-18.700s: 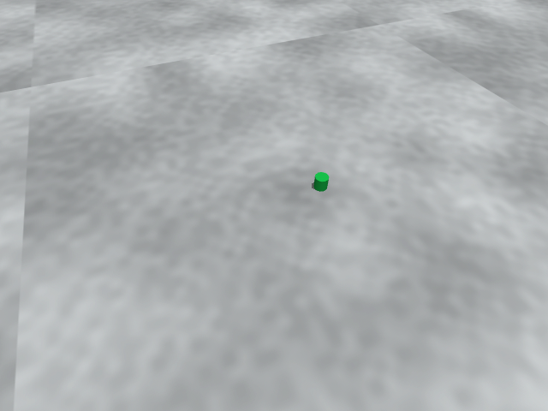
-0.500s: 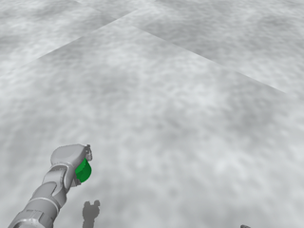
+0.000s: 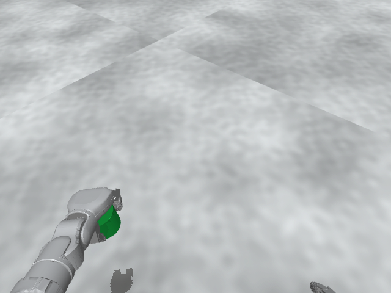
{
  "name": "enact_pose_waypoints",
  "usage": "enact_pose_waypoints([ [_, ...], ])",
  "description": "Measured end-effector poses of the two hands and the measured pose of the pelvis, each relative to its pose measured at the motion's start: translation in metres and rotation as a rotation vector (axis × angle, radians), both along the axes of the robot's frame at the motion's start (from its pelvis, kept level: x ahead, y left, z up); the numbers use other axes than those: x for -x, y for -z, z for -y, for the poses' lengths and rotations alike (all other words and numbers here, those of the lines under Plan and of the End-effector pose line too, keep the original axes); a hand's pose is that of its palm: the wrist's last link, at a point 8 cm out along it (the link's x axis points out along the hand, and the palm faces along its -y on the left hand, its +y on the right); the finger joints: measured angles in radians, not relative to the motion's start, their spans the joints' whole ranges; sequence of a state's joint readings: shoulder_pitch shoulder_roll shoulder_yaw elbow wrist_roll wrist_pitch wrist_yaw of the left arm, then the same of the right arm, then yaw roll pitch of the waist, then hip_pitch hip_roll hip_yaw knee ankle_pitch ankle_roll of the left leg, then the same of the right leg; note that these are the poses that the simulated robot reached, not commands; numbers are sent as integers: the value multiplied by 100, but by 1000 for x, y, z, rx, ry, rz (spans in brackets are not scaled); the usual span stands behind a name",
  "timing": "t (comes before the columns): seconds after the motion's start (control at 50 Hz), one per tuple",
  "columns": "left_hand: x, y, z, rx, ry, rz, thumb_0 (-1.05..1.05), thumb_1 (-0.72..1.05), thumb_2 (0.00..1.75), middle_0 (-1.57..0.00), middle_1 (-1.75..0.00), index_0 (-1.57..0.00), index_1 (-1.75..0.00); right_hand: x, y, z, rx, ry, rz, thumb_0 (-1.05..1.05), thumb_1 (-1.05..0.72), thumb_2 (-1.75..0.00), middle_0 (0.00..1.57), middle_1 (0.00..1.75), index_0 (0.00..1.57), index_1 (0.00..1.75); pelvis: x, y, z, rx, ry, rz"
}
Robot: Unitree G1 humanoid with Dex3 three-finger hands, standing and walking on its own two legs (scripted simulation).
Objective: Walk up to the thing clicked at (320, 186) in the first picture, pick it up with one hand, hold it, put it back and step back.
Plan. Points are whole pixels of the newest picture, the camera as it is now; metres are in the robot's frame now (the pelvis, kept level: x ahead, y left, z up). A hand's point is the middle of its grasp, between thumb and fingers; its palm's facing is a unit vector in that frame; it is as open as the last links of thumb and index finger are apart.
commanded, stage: hold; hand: left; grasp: from above
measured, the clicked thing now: (102, 218) +0.32 +0.23 -0.07
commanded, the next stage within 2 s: crouch in 1.26 s
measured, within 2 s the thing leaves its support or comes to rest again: neither
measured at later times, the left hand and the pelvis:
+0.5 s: hand (95, 226) +0.29 +0.22 -0.03, palm faces -0.43 -0.06 -0.90, open 9.5 cm; pelvis -0.01 +0.00 +0.01, yaw +0 degrees
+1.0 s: hand (95, 226) +0.28 +0.22 -0.02, palm faces -0.43 -0.06 -0.90, open 9.6 cm; pelvis -0.01 +0.00 +0.01, yaw +0 degrees
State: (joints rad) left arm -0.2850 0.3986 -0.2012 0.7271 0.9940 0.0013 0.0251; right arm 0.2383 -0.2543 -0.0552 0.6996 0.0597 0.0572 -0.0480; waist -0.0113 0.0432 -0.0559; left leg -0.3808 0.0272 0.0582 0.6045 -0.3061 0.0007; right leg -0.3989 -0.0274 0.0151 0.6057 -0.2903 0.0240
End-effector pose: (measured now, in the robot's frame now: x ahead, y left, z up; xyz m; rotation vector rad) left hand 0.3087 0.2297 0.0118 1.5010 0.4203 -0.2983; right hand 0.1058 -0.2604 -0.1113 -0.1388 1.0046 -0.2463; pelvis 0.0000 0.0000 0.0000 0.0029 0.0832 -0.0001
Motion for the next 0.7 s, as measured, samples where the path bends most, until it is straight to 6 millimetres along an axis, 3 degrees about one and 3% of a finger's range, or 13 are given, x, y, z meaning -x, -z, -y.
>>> enact_pose_waypoints([
  [0.7,22,-25,7,17,22,12,0,-1,75,-55,-87,-61,-86,-20,-14,-10,-22,-31,79,1,-91,-91,20,30,20,30,11,-9,2,-6,5,58],
])
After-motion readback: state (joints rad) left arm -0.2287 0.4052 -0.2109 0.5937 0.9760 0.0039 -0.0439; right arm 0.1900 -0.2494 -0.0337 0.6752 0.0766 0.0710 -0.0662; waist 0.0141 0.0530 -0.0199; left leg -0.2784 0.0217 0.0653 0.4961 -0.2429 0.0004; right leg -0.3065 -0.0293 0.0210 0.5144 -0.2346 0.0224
